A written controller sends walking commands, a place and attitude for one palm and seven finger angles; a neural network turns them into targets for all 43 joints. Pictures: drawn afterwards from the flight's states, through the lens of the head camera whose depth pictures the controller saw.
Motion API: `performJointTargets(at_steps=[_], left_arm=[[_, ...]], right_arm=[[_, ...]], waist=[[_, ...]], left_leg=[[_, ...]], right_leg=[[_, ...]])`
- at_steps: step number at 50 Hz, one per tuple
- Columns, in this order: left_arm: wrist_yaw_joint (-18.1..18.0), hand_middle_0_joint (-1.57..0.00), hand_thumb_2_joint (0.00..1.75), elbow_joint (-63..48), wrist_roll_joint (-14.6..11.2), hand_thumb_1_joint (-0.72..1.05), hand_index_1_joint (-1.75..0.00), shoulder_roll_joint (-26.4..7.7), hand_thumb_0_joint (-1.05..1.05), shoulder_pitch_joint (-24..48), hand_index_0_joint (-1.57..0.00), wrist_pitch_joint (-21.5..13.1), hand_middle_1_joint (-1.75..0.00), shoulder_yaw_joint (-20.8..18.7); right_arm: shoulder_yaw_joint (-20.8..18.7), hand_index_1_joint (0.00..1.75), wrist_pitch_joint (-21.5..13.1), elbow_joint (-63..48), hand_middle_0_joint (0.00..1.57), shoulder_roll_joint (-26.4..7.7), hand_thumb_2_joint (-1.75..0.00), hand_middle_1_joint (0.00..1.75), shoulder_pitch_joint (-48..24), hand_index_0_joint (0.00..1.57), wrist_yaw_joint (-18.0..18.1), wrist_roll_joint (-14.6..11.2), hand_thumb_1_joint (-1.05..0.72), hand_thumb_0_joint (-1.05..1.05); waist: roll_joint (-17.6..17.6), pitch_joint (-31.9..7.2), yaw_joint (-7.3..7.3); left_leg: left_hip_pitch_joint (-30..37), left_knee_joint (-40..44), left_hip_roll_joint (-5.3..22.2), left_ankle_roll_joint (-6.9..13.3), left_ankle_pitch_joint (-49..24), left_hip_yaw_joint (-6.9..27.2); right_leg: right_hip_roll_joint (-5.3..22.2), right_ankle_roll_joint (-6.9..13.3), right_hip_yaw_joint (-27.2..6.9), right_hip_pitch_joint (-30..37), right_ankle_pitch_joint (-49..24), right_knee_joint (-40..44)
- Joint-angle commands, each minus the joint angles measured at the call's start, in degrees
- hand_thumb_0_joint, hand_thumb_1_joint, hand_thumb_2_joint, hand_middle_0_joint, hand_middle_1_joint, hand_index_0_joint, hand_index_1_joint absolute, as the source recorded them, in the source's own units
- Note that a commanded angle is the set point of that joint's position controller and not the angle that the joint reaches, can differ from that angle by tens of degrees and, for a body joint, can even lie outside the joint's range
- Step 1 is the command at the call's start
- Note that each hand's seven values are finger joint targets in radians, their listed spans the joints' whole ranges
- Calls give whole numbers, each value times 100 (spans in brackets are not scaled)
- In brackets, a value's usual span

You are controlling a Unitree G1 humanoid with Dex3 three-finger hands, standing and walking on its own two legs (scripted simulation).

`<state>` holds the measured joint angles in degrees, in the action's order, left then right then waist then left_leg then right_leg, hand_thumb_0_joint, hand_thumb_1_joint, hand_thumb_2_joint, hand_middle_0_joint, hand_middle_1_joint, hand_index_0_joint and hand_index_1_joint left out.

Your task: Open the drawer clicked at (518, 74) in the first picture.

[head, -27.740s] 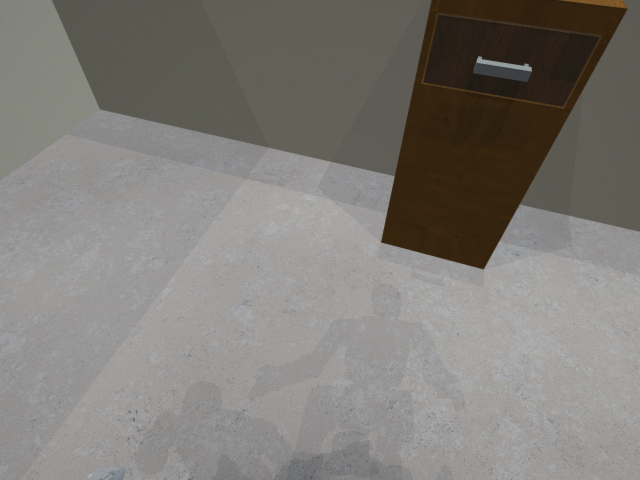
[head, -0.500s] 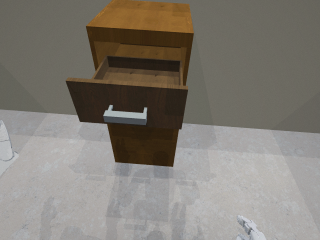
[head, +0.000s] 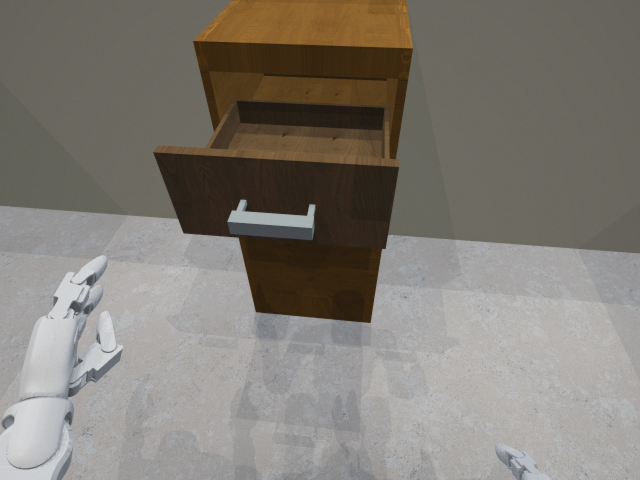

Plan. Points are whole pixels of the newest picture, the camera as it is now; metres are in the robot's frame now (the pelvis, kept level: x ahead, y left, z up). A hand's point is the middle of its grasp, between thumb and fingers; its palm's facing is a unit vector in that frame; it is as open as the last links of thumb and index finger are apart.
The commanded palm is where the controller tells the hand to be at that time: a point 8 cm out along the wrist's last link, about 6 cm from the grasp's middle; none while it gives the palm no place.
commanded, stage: let the arm hang, fingers relaxed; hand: left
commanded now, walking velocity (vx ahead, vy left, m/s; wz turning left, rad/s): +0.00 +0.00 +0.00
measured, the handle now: (274, 216) +0.50 +0.10 +0.05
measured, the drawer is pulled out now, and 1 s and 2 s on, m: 0.30 0.30 0.30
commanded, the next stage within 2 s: look to check the result in 1.00 s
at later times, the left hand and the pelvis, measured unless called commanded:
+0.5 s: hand out of the picture -0.06 +0.18 -0.15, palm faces +0.02 -0.97 -0.23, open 7.3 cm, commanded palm none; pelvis +0.00 +0.00 +0.02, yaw +0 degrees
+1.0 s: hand out of the picture +0.01 +0.16 -0.16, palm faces +0.01 -0.98 -0.19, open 7.4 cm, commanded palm none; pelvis +0.01 -0.01 +0.02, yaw -1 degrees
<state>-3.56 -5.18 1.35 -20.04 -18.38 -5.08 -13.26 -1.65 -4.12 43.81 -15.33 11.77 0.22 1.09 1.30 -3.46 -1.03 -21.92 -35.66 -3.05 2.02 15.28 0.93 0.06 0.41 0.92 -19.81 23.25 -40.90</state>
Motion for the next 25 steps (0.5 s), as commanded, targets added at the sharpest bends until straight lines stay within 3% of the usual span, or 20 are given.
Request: performJointTargets(at_steps=[1,2,3,4,5,7,8,9,10,12,13,14,15,19,25], left_arm=[[275,-20,90,2379,58,90,-30,288,0,-202,-20,530,-30,820],[256,-20,90,2895,59,90,-30,130,0,-231,-20,526,-30,809],[245,-20,90,3341,52,90,-30,-42,0,-87,-20,523,-30,824],[238,-20,90,3757,23,90,-30,-119,0,105,-20,520,-30,870],[233,-20,90,4154,-2,90,-30,-153,0,267,-20,508,-30,916],[225,-20,90,4794,-47,90,-30,-64,0,489,-20,501,-30,1018],[220,-20,90,5048,-58,90,-30,-33,0,413,-20,505,-30,1040],[219,-20,90,5336,-74,90,-30,93,0,326,-20,507,-30,1064],[198,-20,90,5495,-56,90,-30,348,0,132,-20,512,-30,965],[208,-20,90,5855,-74,90,-30,323,0,-19,-20,515,-30,1020],[201,-20,90,5981,-74,90,-30,354,0,-76,-20,504,-30,1045],[200,-20,90,6113,-74,90,-30,429,0,-82,-20,506,-30,1097],[197,-20,90,6220,-78,90,-30,438,0,-96,-20,510,-30,1119],[173,-20,90,6608,-94,90,-30,445,0,-286,-20,507,-30,1182],[138,-20,90,6903,-100,90,-30,503,0,-426,-20,536,-30,1215]], right_arm=[[-56,30,67,-278,20,-546,-90,30,-111,20,66,106,-90,0],[-52,30,108,-192,20,-502,-90,30,-192,20,78,45,-90,0],[-51,30,151,-95,20,-386,-90,30,-147,20,60,-11,-90,0],[-27,30,266,38,20,-271,-90,30,-170,20,79,-12,-90,0],[-22,30,351,183,20,-215,-90,30,-129,20,90,-10,-90,0],[19,30,423,536,20,-112,-90,30,39,20,93,-12,-90,0],[43,30,430,656,20,-90,-90,30,65,20,109,-22,-90,0],[63,30,426,793,20,-51,-90,30,108,20,133,-30,-90,0],[25,30,422,861,20,27,-90,30,180,20,164,16,-90,0],[31,30,418,1034,20,42,-90,30,275,20,186,-15,-90,0],[-7,30,431,1108,20,81,-90,30,358,20,207,-34,-90,0],[-9,30,441,1204,20,33,-90,30,441,20,213,-41,-90,0],[-3,30,437,1297,20,37,-90,30,508,20,220,-47,-90,0],[38,30,423,1591,20,67,-90,30,703,20,242,-74,-90,0],[83,30,423,1845,20,144,-90,30,850,20,256,-78,-90,0]], waist=[[-637,-414,213],[-810,-417,263],[-590,-162,177],[-886,3,116],[-889,190,48],[-16,385,-71],[351,499,-50],[499,593,-31],[825,460,29],[734,327,72],[195,339,66],[72,397,28],[206,440,16],[72,490,32],[-43,763,69]], left_leg=[[606,600,1358,725,-3889,1495],[453,391,950,404,-3310,1015],[380,455,573,96,-2211,608],[475,313,346,-39,-1279,363],[608,296,262,-103,-764,264],[1087,643,362,-112,-788,308],[1214,828,457,-81,-942,409],[1104,1029,533,-33,-861,517],[1043,1148,602,11,-704,584],[1051,1271,639,48,-566,646],[1154,1269,681,57,-555,620],[1210,1287,678,54,-514,607],[1272,1312,687,57,-615,609],[1413,1386,762,79,-951,610],[1311,1577,791,92,-784,654]], right_leg=[[111,-88,-313,555,-585,412],[243,-26,-525,1096,-1930,973],[559,159,-881,1078,-2666,1220],[780,285,-1193,939,-2848,1541],[909,396,-1323,753,-2853,1770],[713,455,-1173,378,-1860,1942],[519,375,-1050,304,-1472,2001],[401,326,-953,432,-1244,2036],[348,315,-864,639,-1139,2057],[313,317,-780,864,-1164,2066],[296,305,-748,875,-1176,2179],[315,299,-749,782,-1120,2238],[320,300,-742,747,-1191,2224],[318,275,-658,810,-1392,2200],[293,263,-618,795,-1166,2195]])
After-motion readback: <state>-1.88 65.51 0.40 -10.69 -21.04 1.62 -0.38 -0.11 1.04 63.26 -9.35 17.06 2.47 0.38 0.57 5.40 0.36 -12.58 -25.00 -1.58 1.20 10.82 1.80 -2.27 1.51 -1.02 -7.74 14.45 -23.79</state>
